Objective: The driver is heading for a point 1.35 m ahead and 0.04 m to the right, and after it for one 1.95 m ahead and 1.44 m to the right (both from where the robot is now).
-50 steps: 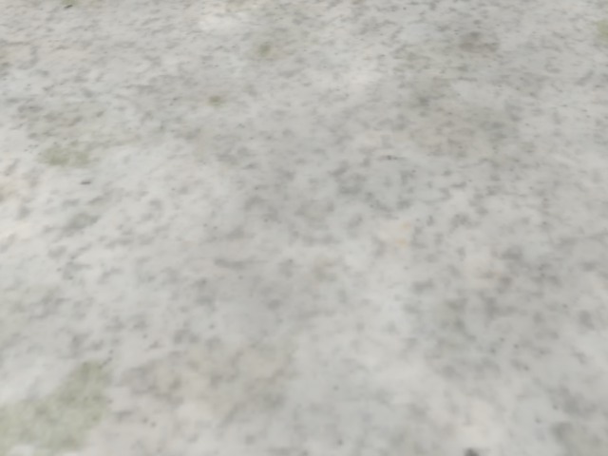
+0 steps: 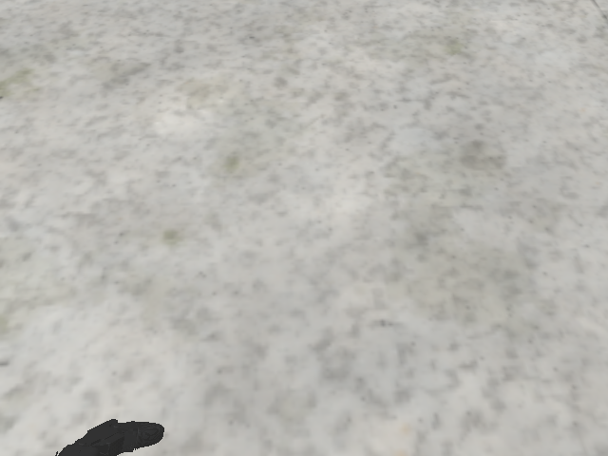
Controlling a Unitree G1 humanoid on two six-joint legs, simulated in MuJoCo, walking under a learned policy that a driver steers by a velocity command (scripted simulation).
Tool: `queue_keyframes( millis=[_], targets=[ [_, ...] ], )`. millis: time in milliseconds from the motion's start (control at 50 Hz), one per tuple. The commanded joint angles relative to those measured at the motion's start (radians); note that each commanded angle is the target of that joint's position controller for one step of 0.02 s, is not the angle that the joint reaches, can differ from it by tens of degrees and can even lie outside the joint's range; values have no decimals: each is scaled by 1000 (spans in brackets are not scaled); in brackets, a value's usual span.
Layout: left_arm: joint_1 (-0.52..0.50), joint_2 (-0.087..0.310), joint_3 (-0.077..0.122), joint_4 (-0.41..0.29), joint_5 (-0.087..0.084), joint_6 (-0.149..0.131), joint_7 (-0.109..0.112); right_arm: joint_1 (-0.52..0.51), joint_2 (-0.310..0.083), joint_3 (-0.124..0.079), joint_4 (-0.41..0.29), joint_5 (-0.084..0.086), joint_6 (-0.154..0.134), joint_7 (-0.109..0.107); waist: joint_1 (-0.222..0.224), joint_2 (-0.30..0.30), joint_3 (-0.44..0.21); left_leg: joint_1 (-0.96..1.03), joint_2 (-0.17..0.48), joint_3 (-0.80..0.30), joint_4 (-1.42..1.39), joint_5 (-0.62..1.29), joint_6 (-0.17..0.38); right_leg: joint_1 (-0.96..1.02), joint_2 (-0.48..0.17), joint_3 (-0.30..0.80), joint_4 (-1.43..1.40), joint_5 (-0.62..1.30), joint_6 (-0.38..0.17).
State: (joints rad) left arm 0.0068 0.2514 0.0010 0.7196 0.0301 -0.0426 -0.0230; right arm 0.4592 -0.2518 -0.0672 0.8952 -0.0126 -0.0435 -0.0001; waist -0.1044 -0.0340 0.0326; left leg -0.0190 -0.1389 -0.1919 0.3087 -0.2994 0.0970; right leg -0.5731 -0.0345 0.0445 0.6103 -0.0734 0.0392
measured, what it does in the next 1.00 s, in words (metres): walks ahead: right foot, then left foot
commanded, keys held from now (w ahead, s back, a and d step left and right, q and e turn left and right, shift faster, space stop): w+q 0.10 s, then w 0.40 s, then w+e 0.50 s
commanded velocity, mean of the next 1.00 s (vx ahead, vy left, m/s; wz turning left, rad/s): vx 0.50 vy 0.00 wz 0.01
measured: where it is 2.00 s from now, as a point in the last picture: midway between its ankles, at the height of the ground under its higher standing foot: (298, 222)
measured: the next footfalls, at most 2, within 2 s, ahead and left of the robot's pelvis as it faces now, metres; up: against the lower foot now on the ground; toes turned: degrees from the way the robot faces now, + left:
right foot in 0.06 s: +0.20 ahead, -0.12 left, +0.00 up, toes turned +5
left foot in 0.58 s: +0.42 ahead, +0.13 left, +0.00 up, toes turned +12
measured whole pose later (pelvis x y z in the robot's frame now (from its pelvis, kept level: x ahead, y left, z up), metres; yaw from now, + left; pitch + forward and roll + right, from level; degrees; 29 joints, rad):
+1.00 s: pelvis +0.50 +0.05 +0.00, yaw -3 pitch +1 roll +1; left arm 0.10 0.23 0.05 0.82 0.03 0.00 -0.06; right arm 0.41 -0.22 -0.04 0.96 -0.02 -0.09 -0.02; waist -0.04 -0.03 0.05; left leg 0.09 -0.03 0.27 0.22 -0.32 0.04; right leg -0.62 -0.07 -0.08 0.71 -0.03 -0.07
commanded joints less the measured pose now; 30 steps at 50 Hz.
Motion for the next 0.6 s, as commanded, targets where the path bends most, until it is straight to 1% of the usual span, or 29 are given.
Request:
queue_keyframes(
  millis=[20,40,60,80,100,120,140,160,180,200,220,240,280,340,400,440,480,500,520,540,560,580,600],
  targets=[
    [-1,115,30,-73,-8,-30,9,-26,-187,-46,-65,-6,-7,-12,76,125,-18,-61,256,-210,63,542,70,173,48,-11,-91,-66,-31],
    [98,135,40,-42,-8,-37,19,-53,-195,-47,-74,-4,-11,-9,123,111,-59,-96,227,-205,152,594,49,321,71,-21,-138,-81,-49],
    [219,176,56,-15,3,-50,32,-62,-181,-43,-78,7,-19,1,183,47,-134,-163,163,-154,333,551,24,514,9,31,-188,-83,-82],
    [384,253,74,-10,26,-54,52,-54,-104,-22,-112,18,-29,5,235,-79,-292,-277,105,-50,607,263,3,736,-244,271,-216,-304,-133],
    [346,319,90,-14,29,-34,53,58,-63,-14,-138,36,-22,4,151,-290,-324,-558,-25,60,799,-290,-16,850,-425,702,-346,-395,-235],
    [295,227,82,-15,13,-22,46,49,-137,-21,-96,-2,-3,-5,125,-126,-200,-631,81,65,892,-212,-11,729,-396,698,-342,-489,-247],
    [246,137,61,-23,4,-24,39,-19,-136,-22,-92,-13,0,5,125,-17,-92,-614,109,67,881,-112,-15,607,-333,538,-358,-429,-228],
    [223,102,51,-14,6,-28,32,-59,-109,-17,-98,-15,0,14,116,1,-38,-588,131,75,843,-60,-25,523,-278,402,-382,-278,-213],
    [231,93,47,-1,6,-35,32,-79,-99,-15,-101,-23,5,22,109,-37,-23,-566,148,82,812,-41,-33,484,-237,309,-396,-172,-198],
    [244,90,46,17,3,-44,30,-79,-93,-12,-100,-29,14,30,100,-70,-20,-544,151,87,796,-30,-41,460,-205,242,-406,-77,-190],
    [267,96,48,34,-2,-55,25,-80,-87,-11,-101,-29,19,34,96,-82,-31,-533,143,90,788,-20,-45,458,-196,206,-406,19,-194],
    [288,100,50,48,-7,-65,20,-93,-85,-9,-106,-29,22,36,93,-75,-40,-541,138,88,778,-7,-48,468,-195,180,-409,83,-202],
    [312,112,55,69,-15,-74,16,-152,-81,-5,-124,-31,24,42,93,-64,-28,-595,144,89,741,39,-59,484,-198,138,-434,116,-219],
    [345,111,56,100,-17,-70,15,-279,-70,9,-164,-31,21,50,110,-52,8,-645,165,122,605,135,-80,489,-179,70,-469,133,-222],
    [383,117,57,131,-20,-63,12,-398,-41,33,-197,-27,13,58,134,-58,20,-568,182,206,421,224,-84,466,-151,1,-472,189,-209],
    [425,133,61,156,-19,-59,12,-452,-44,40,-211,-23,9,57,152,-61,24,-520,176,242,344,224,-72,485,-162,-7,-456,223,-205],
    [454,147,65,178,-16,-52,14,-475,-59,40,-221,-20,6,50,153,-65,31,-495,169,254,297,190,-48,532,-191,3,-429,270,-202],
    [458,154,66,187,-15,-48,16,-472,-66,38,-222,-21,4,45,147,-65,32,-474,161,259,274,161,-33,555,-203,4,-403,315,-198],
    [463,155,66,196,-16,-43,18,-450,-72,35,-215,-25,-1,39,133,-62,23,-415,144,264,244,131,-19,564,-204,8,-349,412,-193],
    [460,159,66,205,-19,-38,19,-366,-81,28,-188,-30,-9,31,89,-47,-15,-299,117,270,187,128,-3,563,-187,-5,-242,528,-181],
    [460,147,60,208,-25,-35,19,-214,-110,14,-134,-42,-22,20,26,-4,-101,-87,117,256,139,155,21,498,-140,-39,-62,523,-162],
    [437,106,46,168,-30,-39,17,-32,-187,-9,-102,-63,-31,4,-47,96,-231,171,333,31,112,46,70,309,-88,-71,214,225,-140],
    [542,-8,23,142,-49,-35,17,-2,-284,-31,-99,-58,-22,-5,4,313,-336,383,612,-387,14,23,176,-15,73,-116,533,-462,-107]
  ],
)
Keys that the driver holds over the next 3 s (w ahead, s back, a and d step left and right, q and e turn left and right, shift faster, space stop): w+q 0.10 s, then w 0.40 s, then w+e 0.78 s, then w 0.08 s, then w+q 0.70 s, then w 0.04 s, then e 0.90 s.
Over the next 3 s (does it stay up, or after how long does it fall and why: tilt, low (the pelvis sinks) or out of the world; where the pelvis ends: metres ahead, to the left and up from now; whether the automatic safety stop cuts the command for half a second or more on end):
stays up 1.26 -0.04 0.01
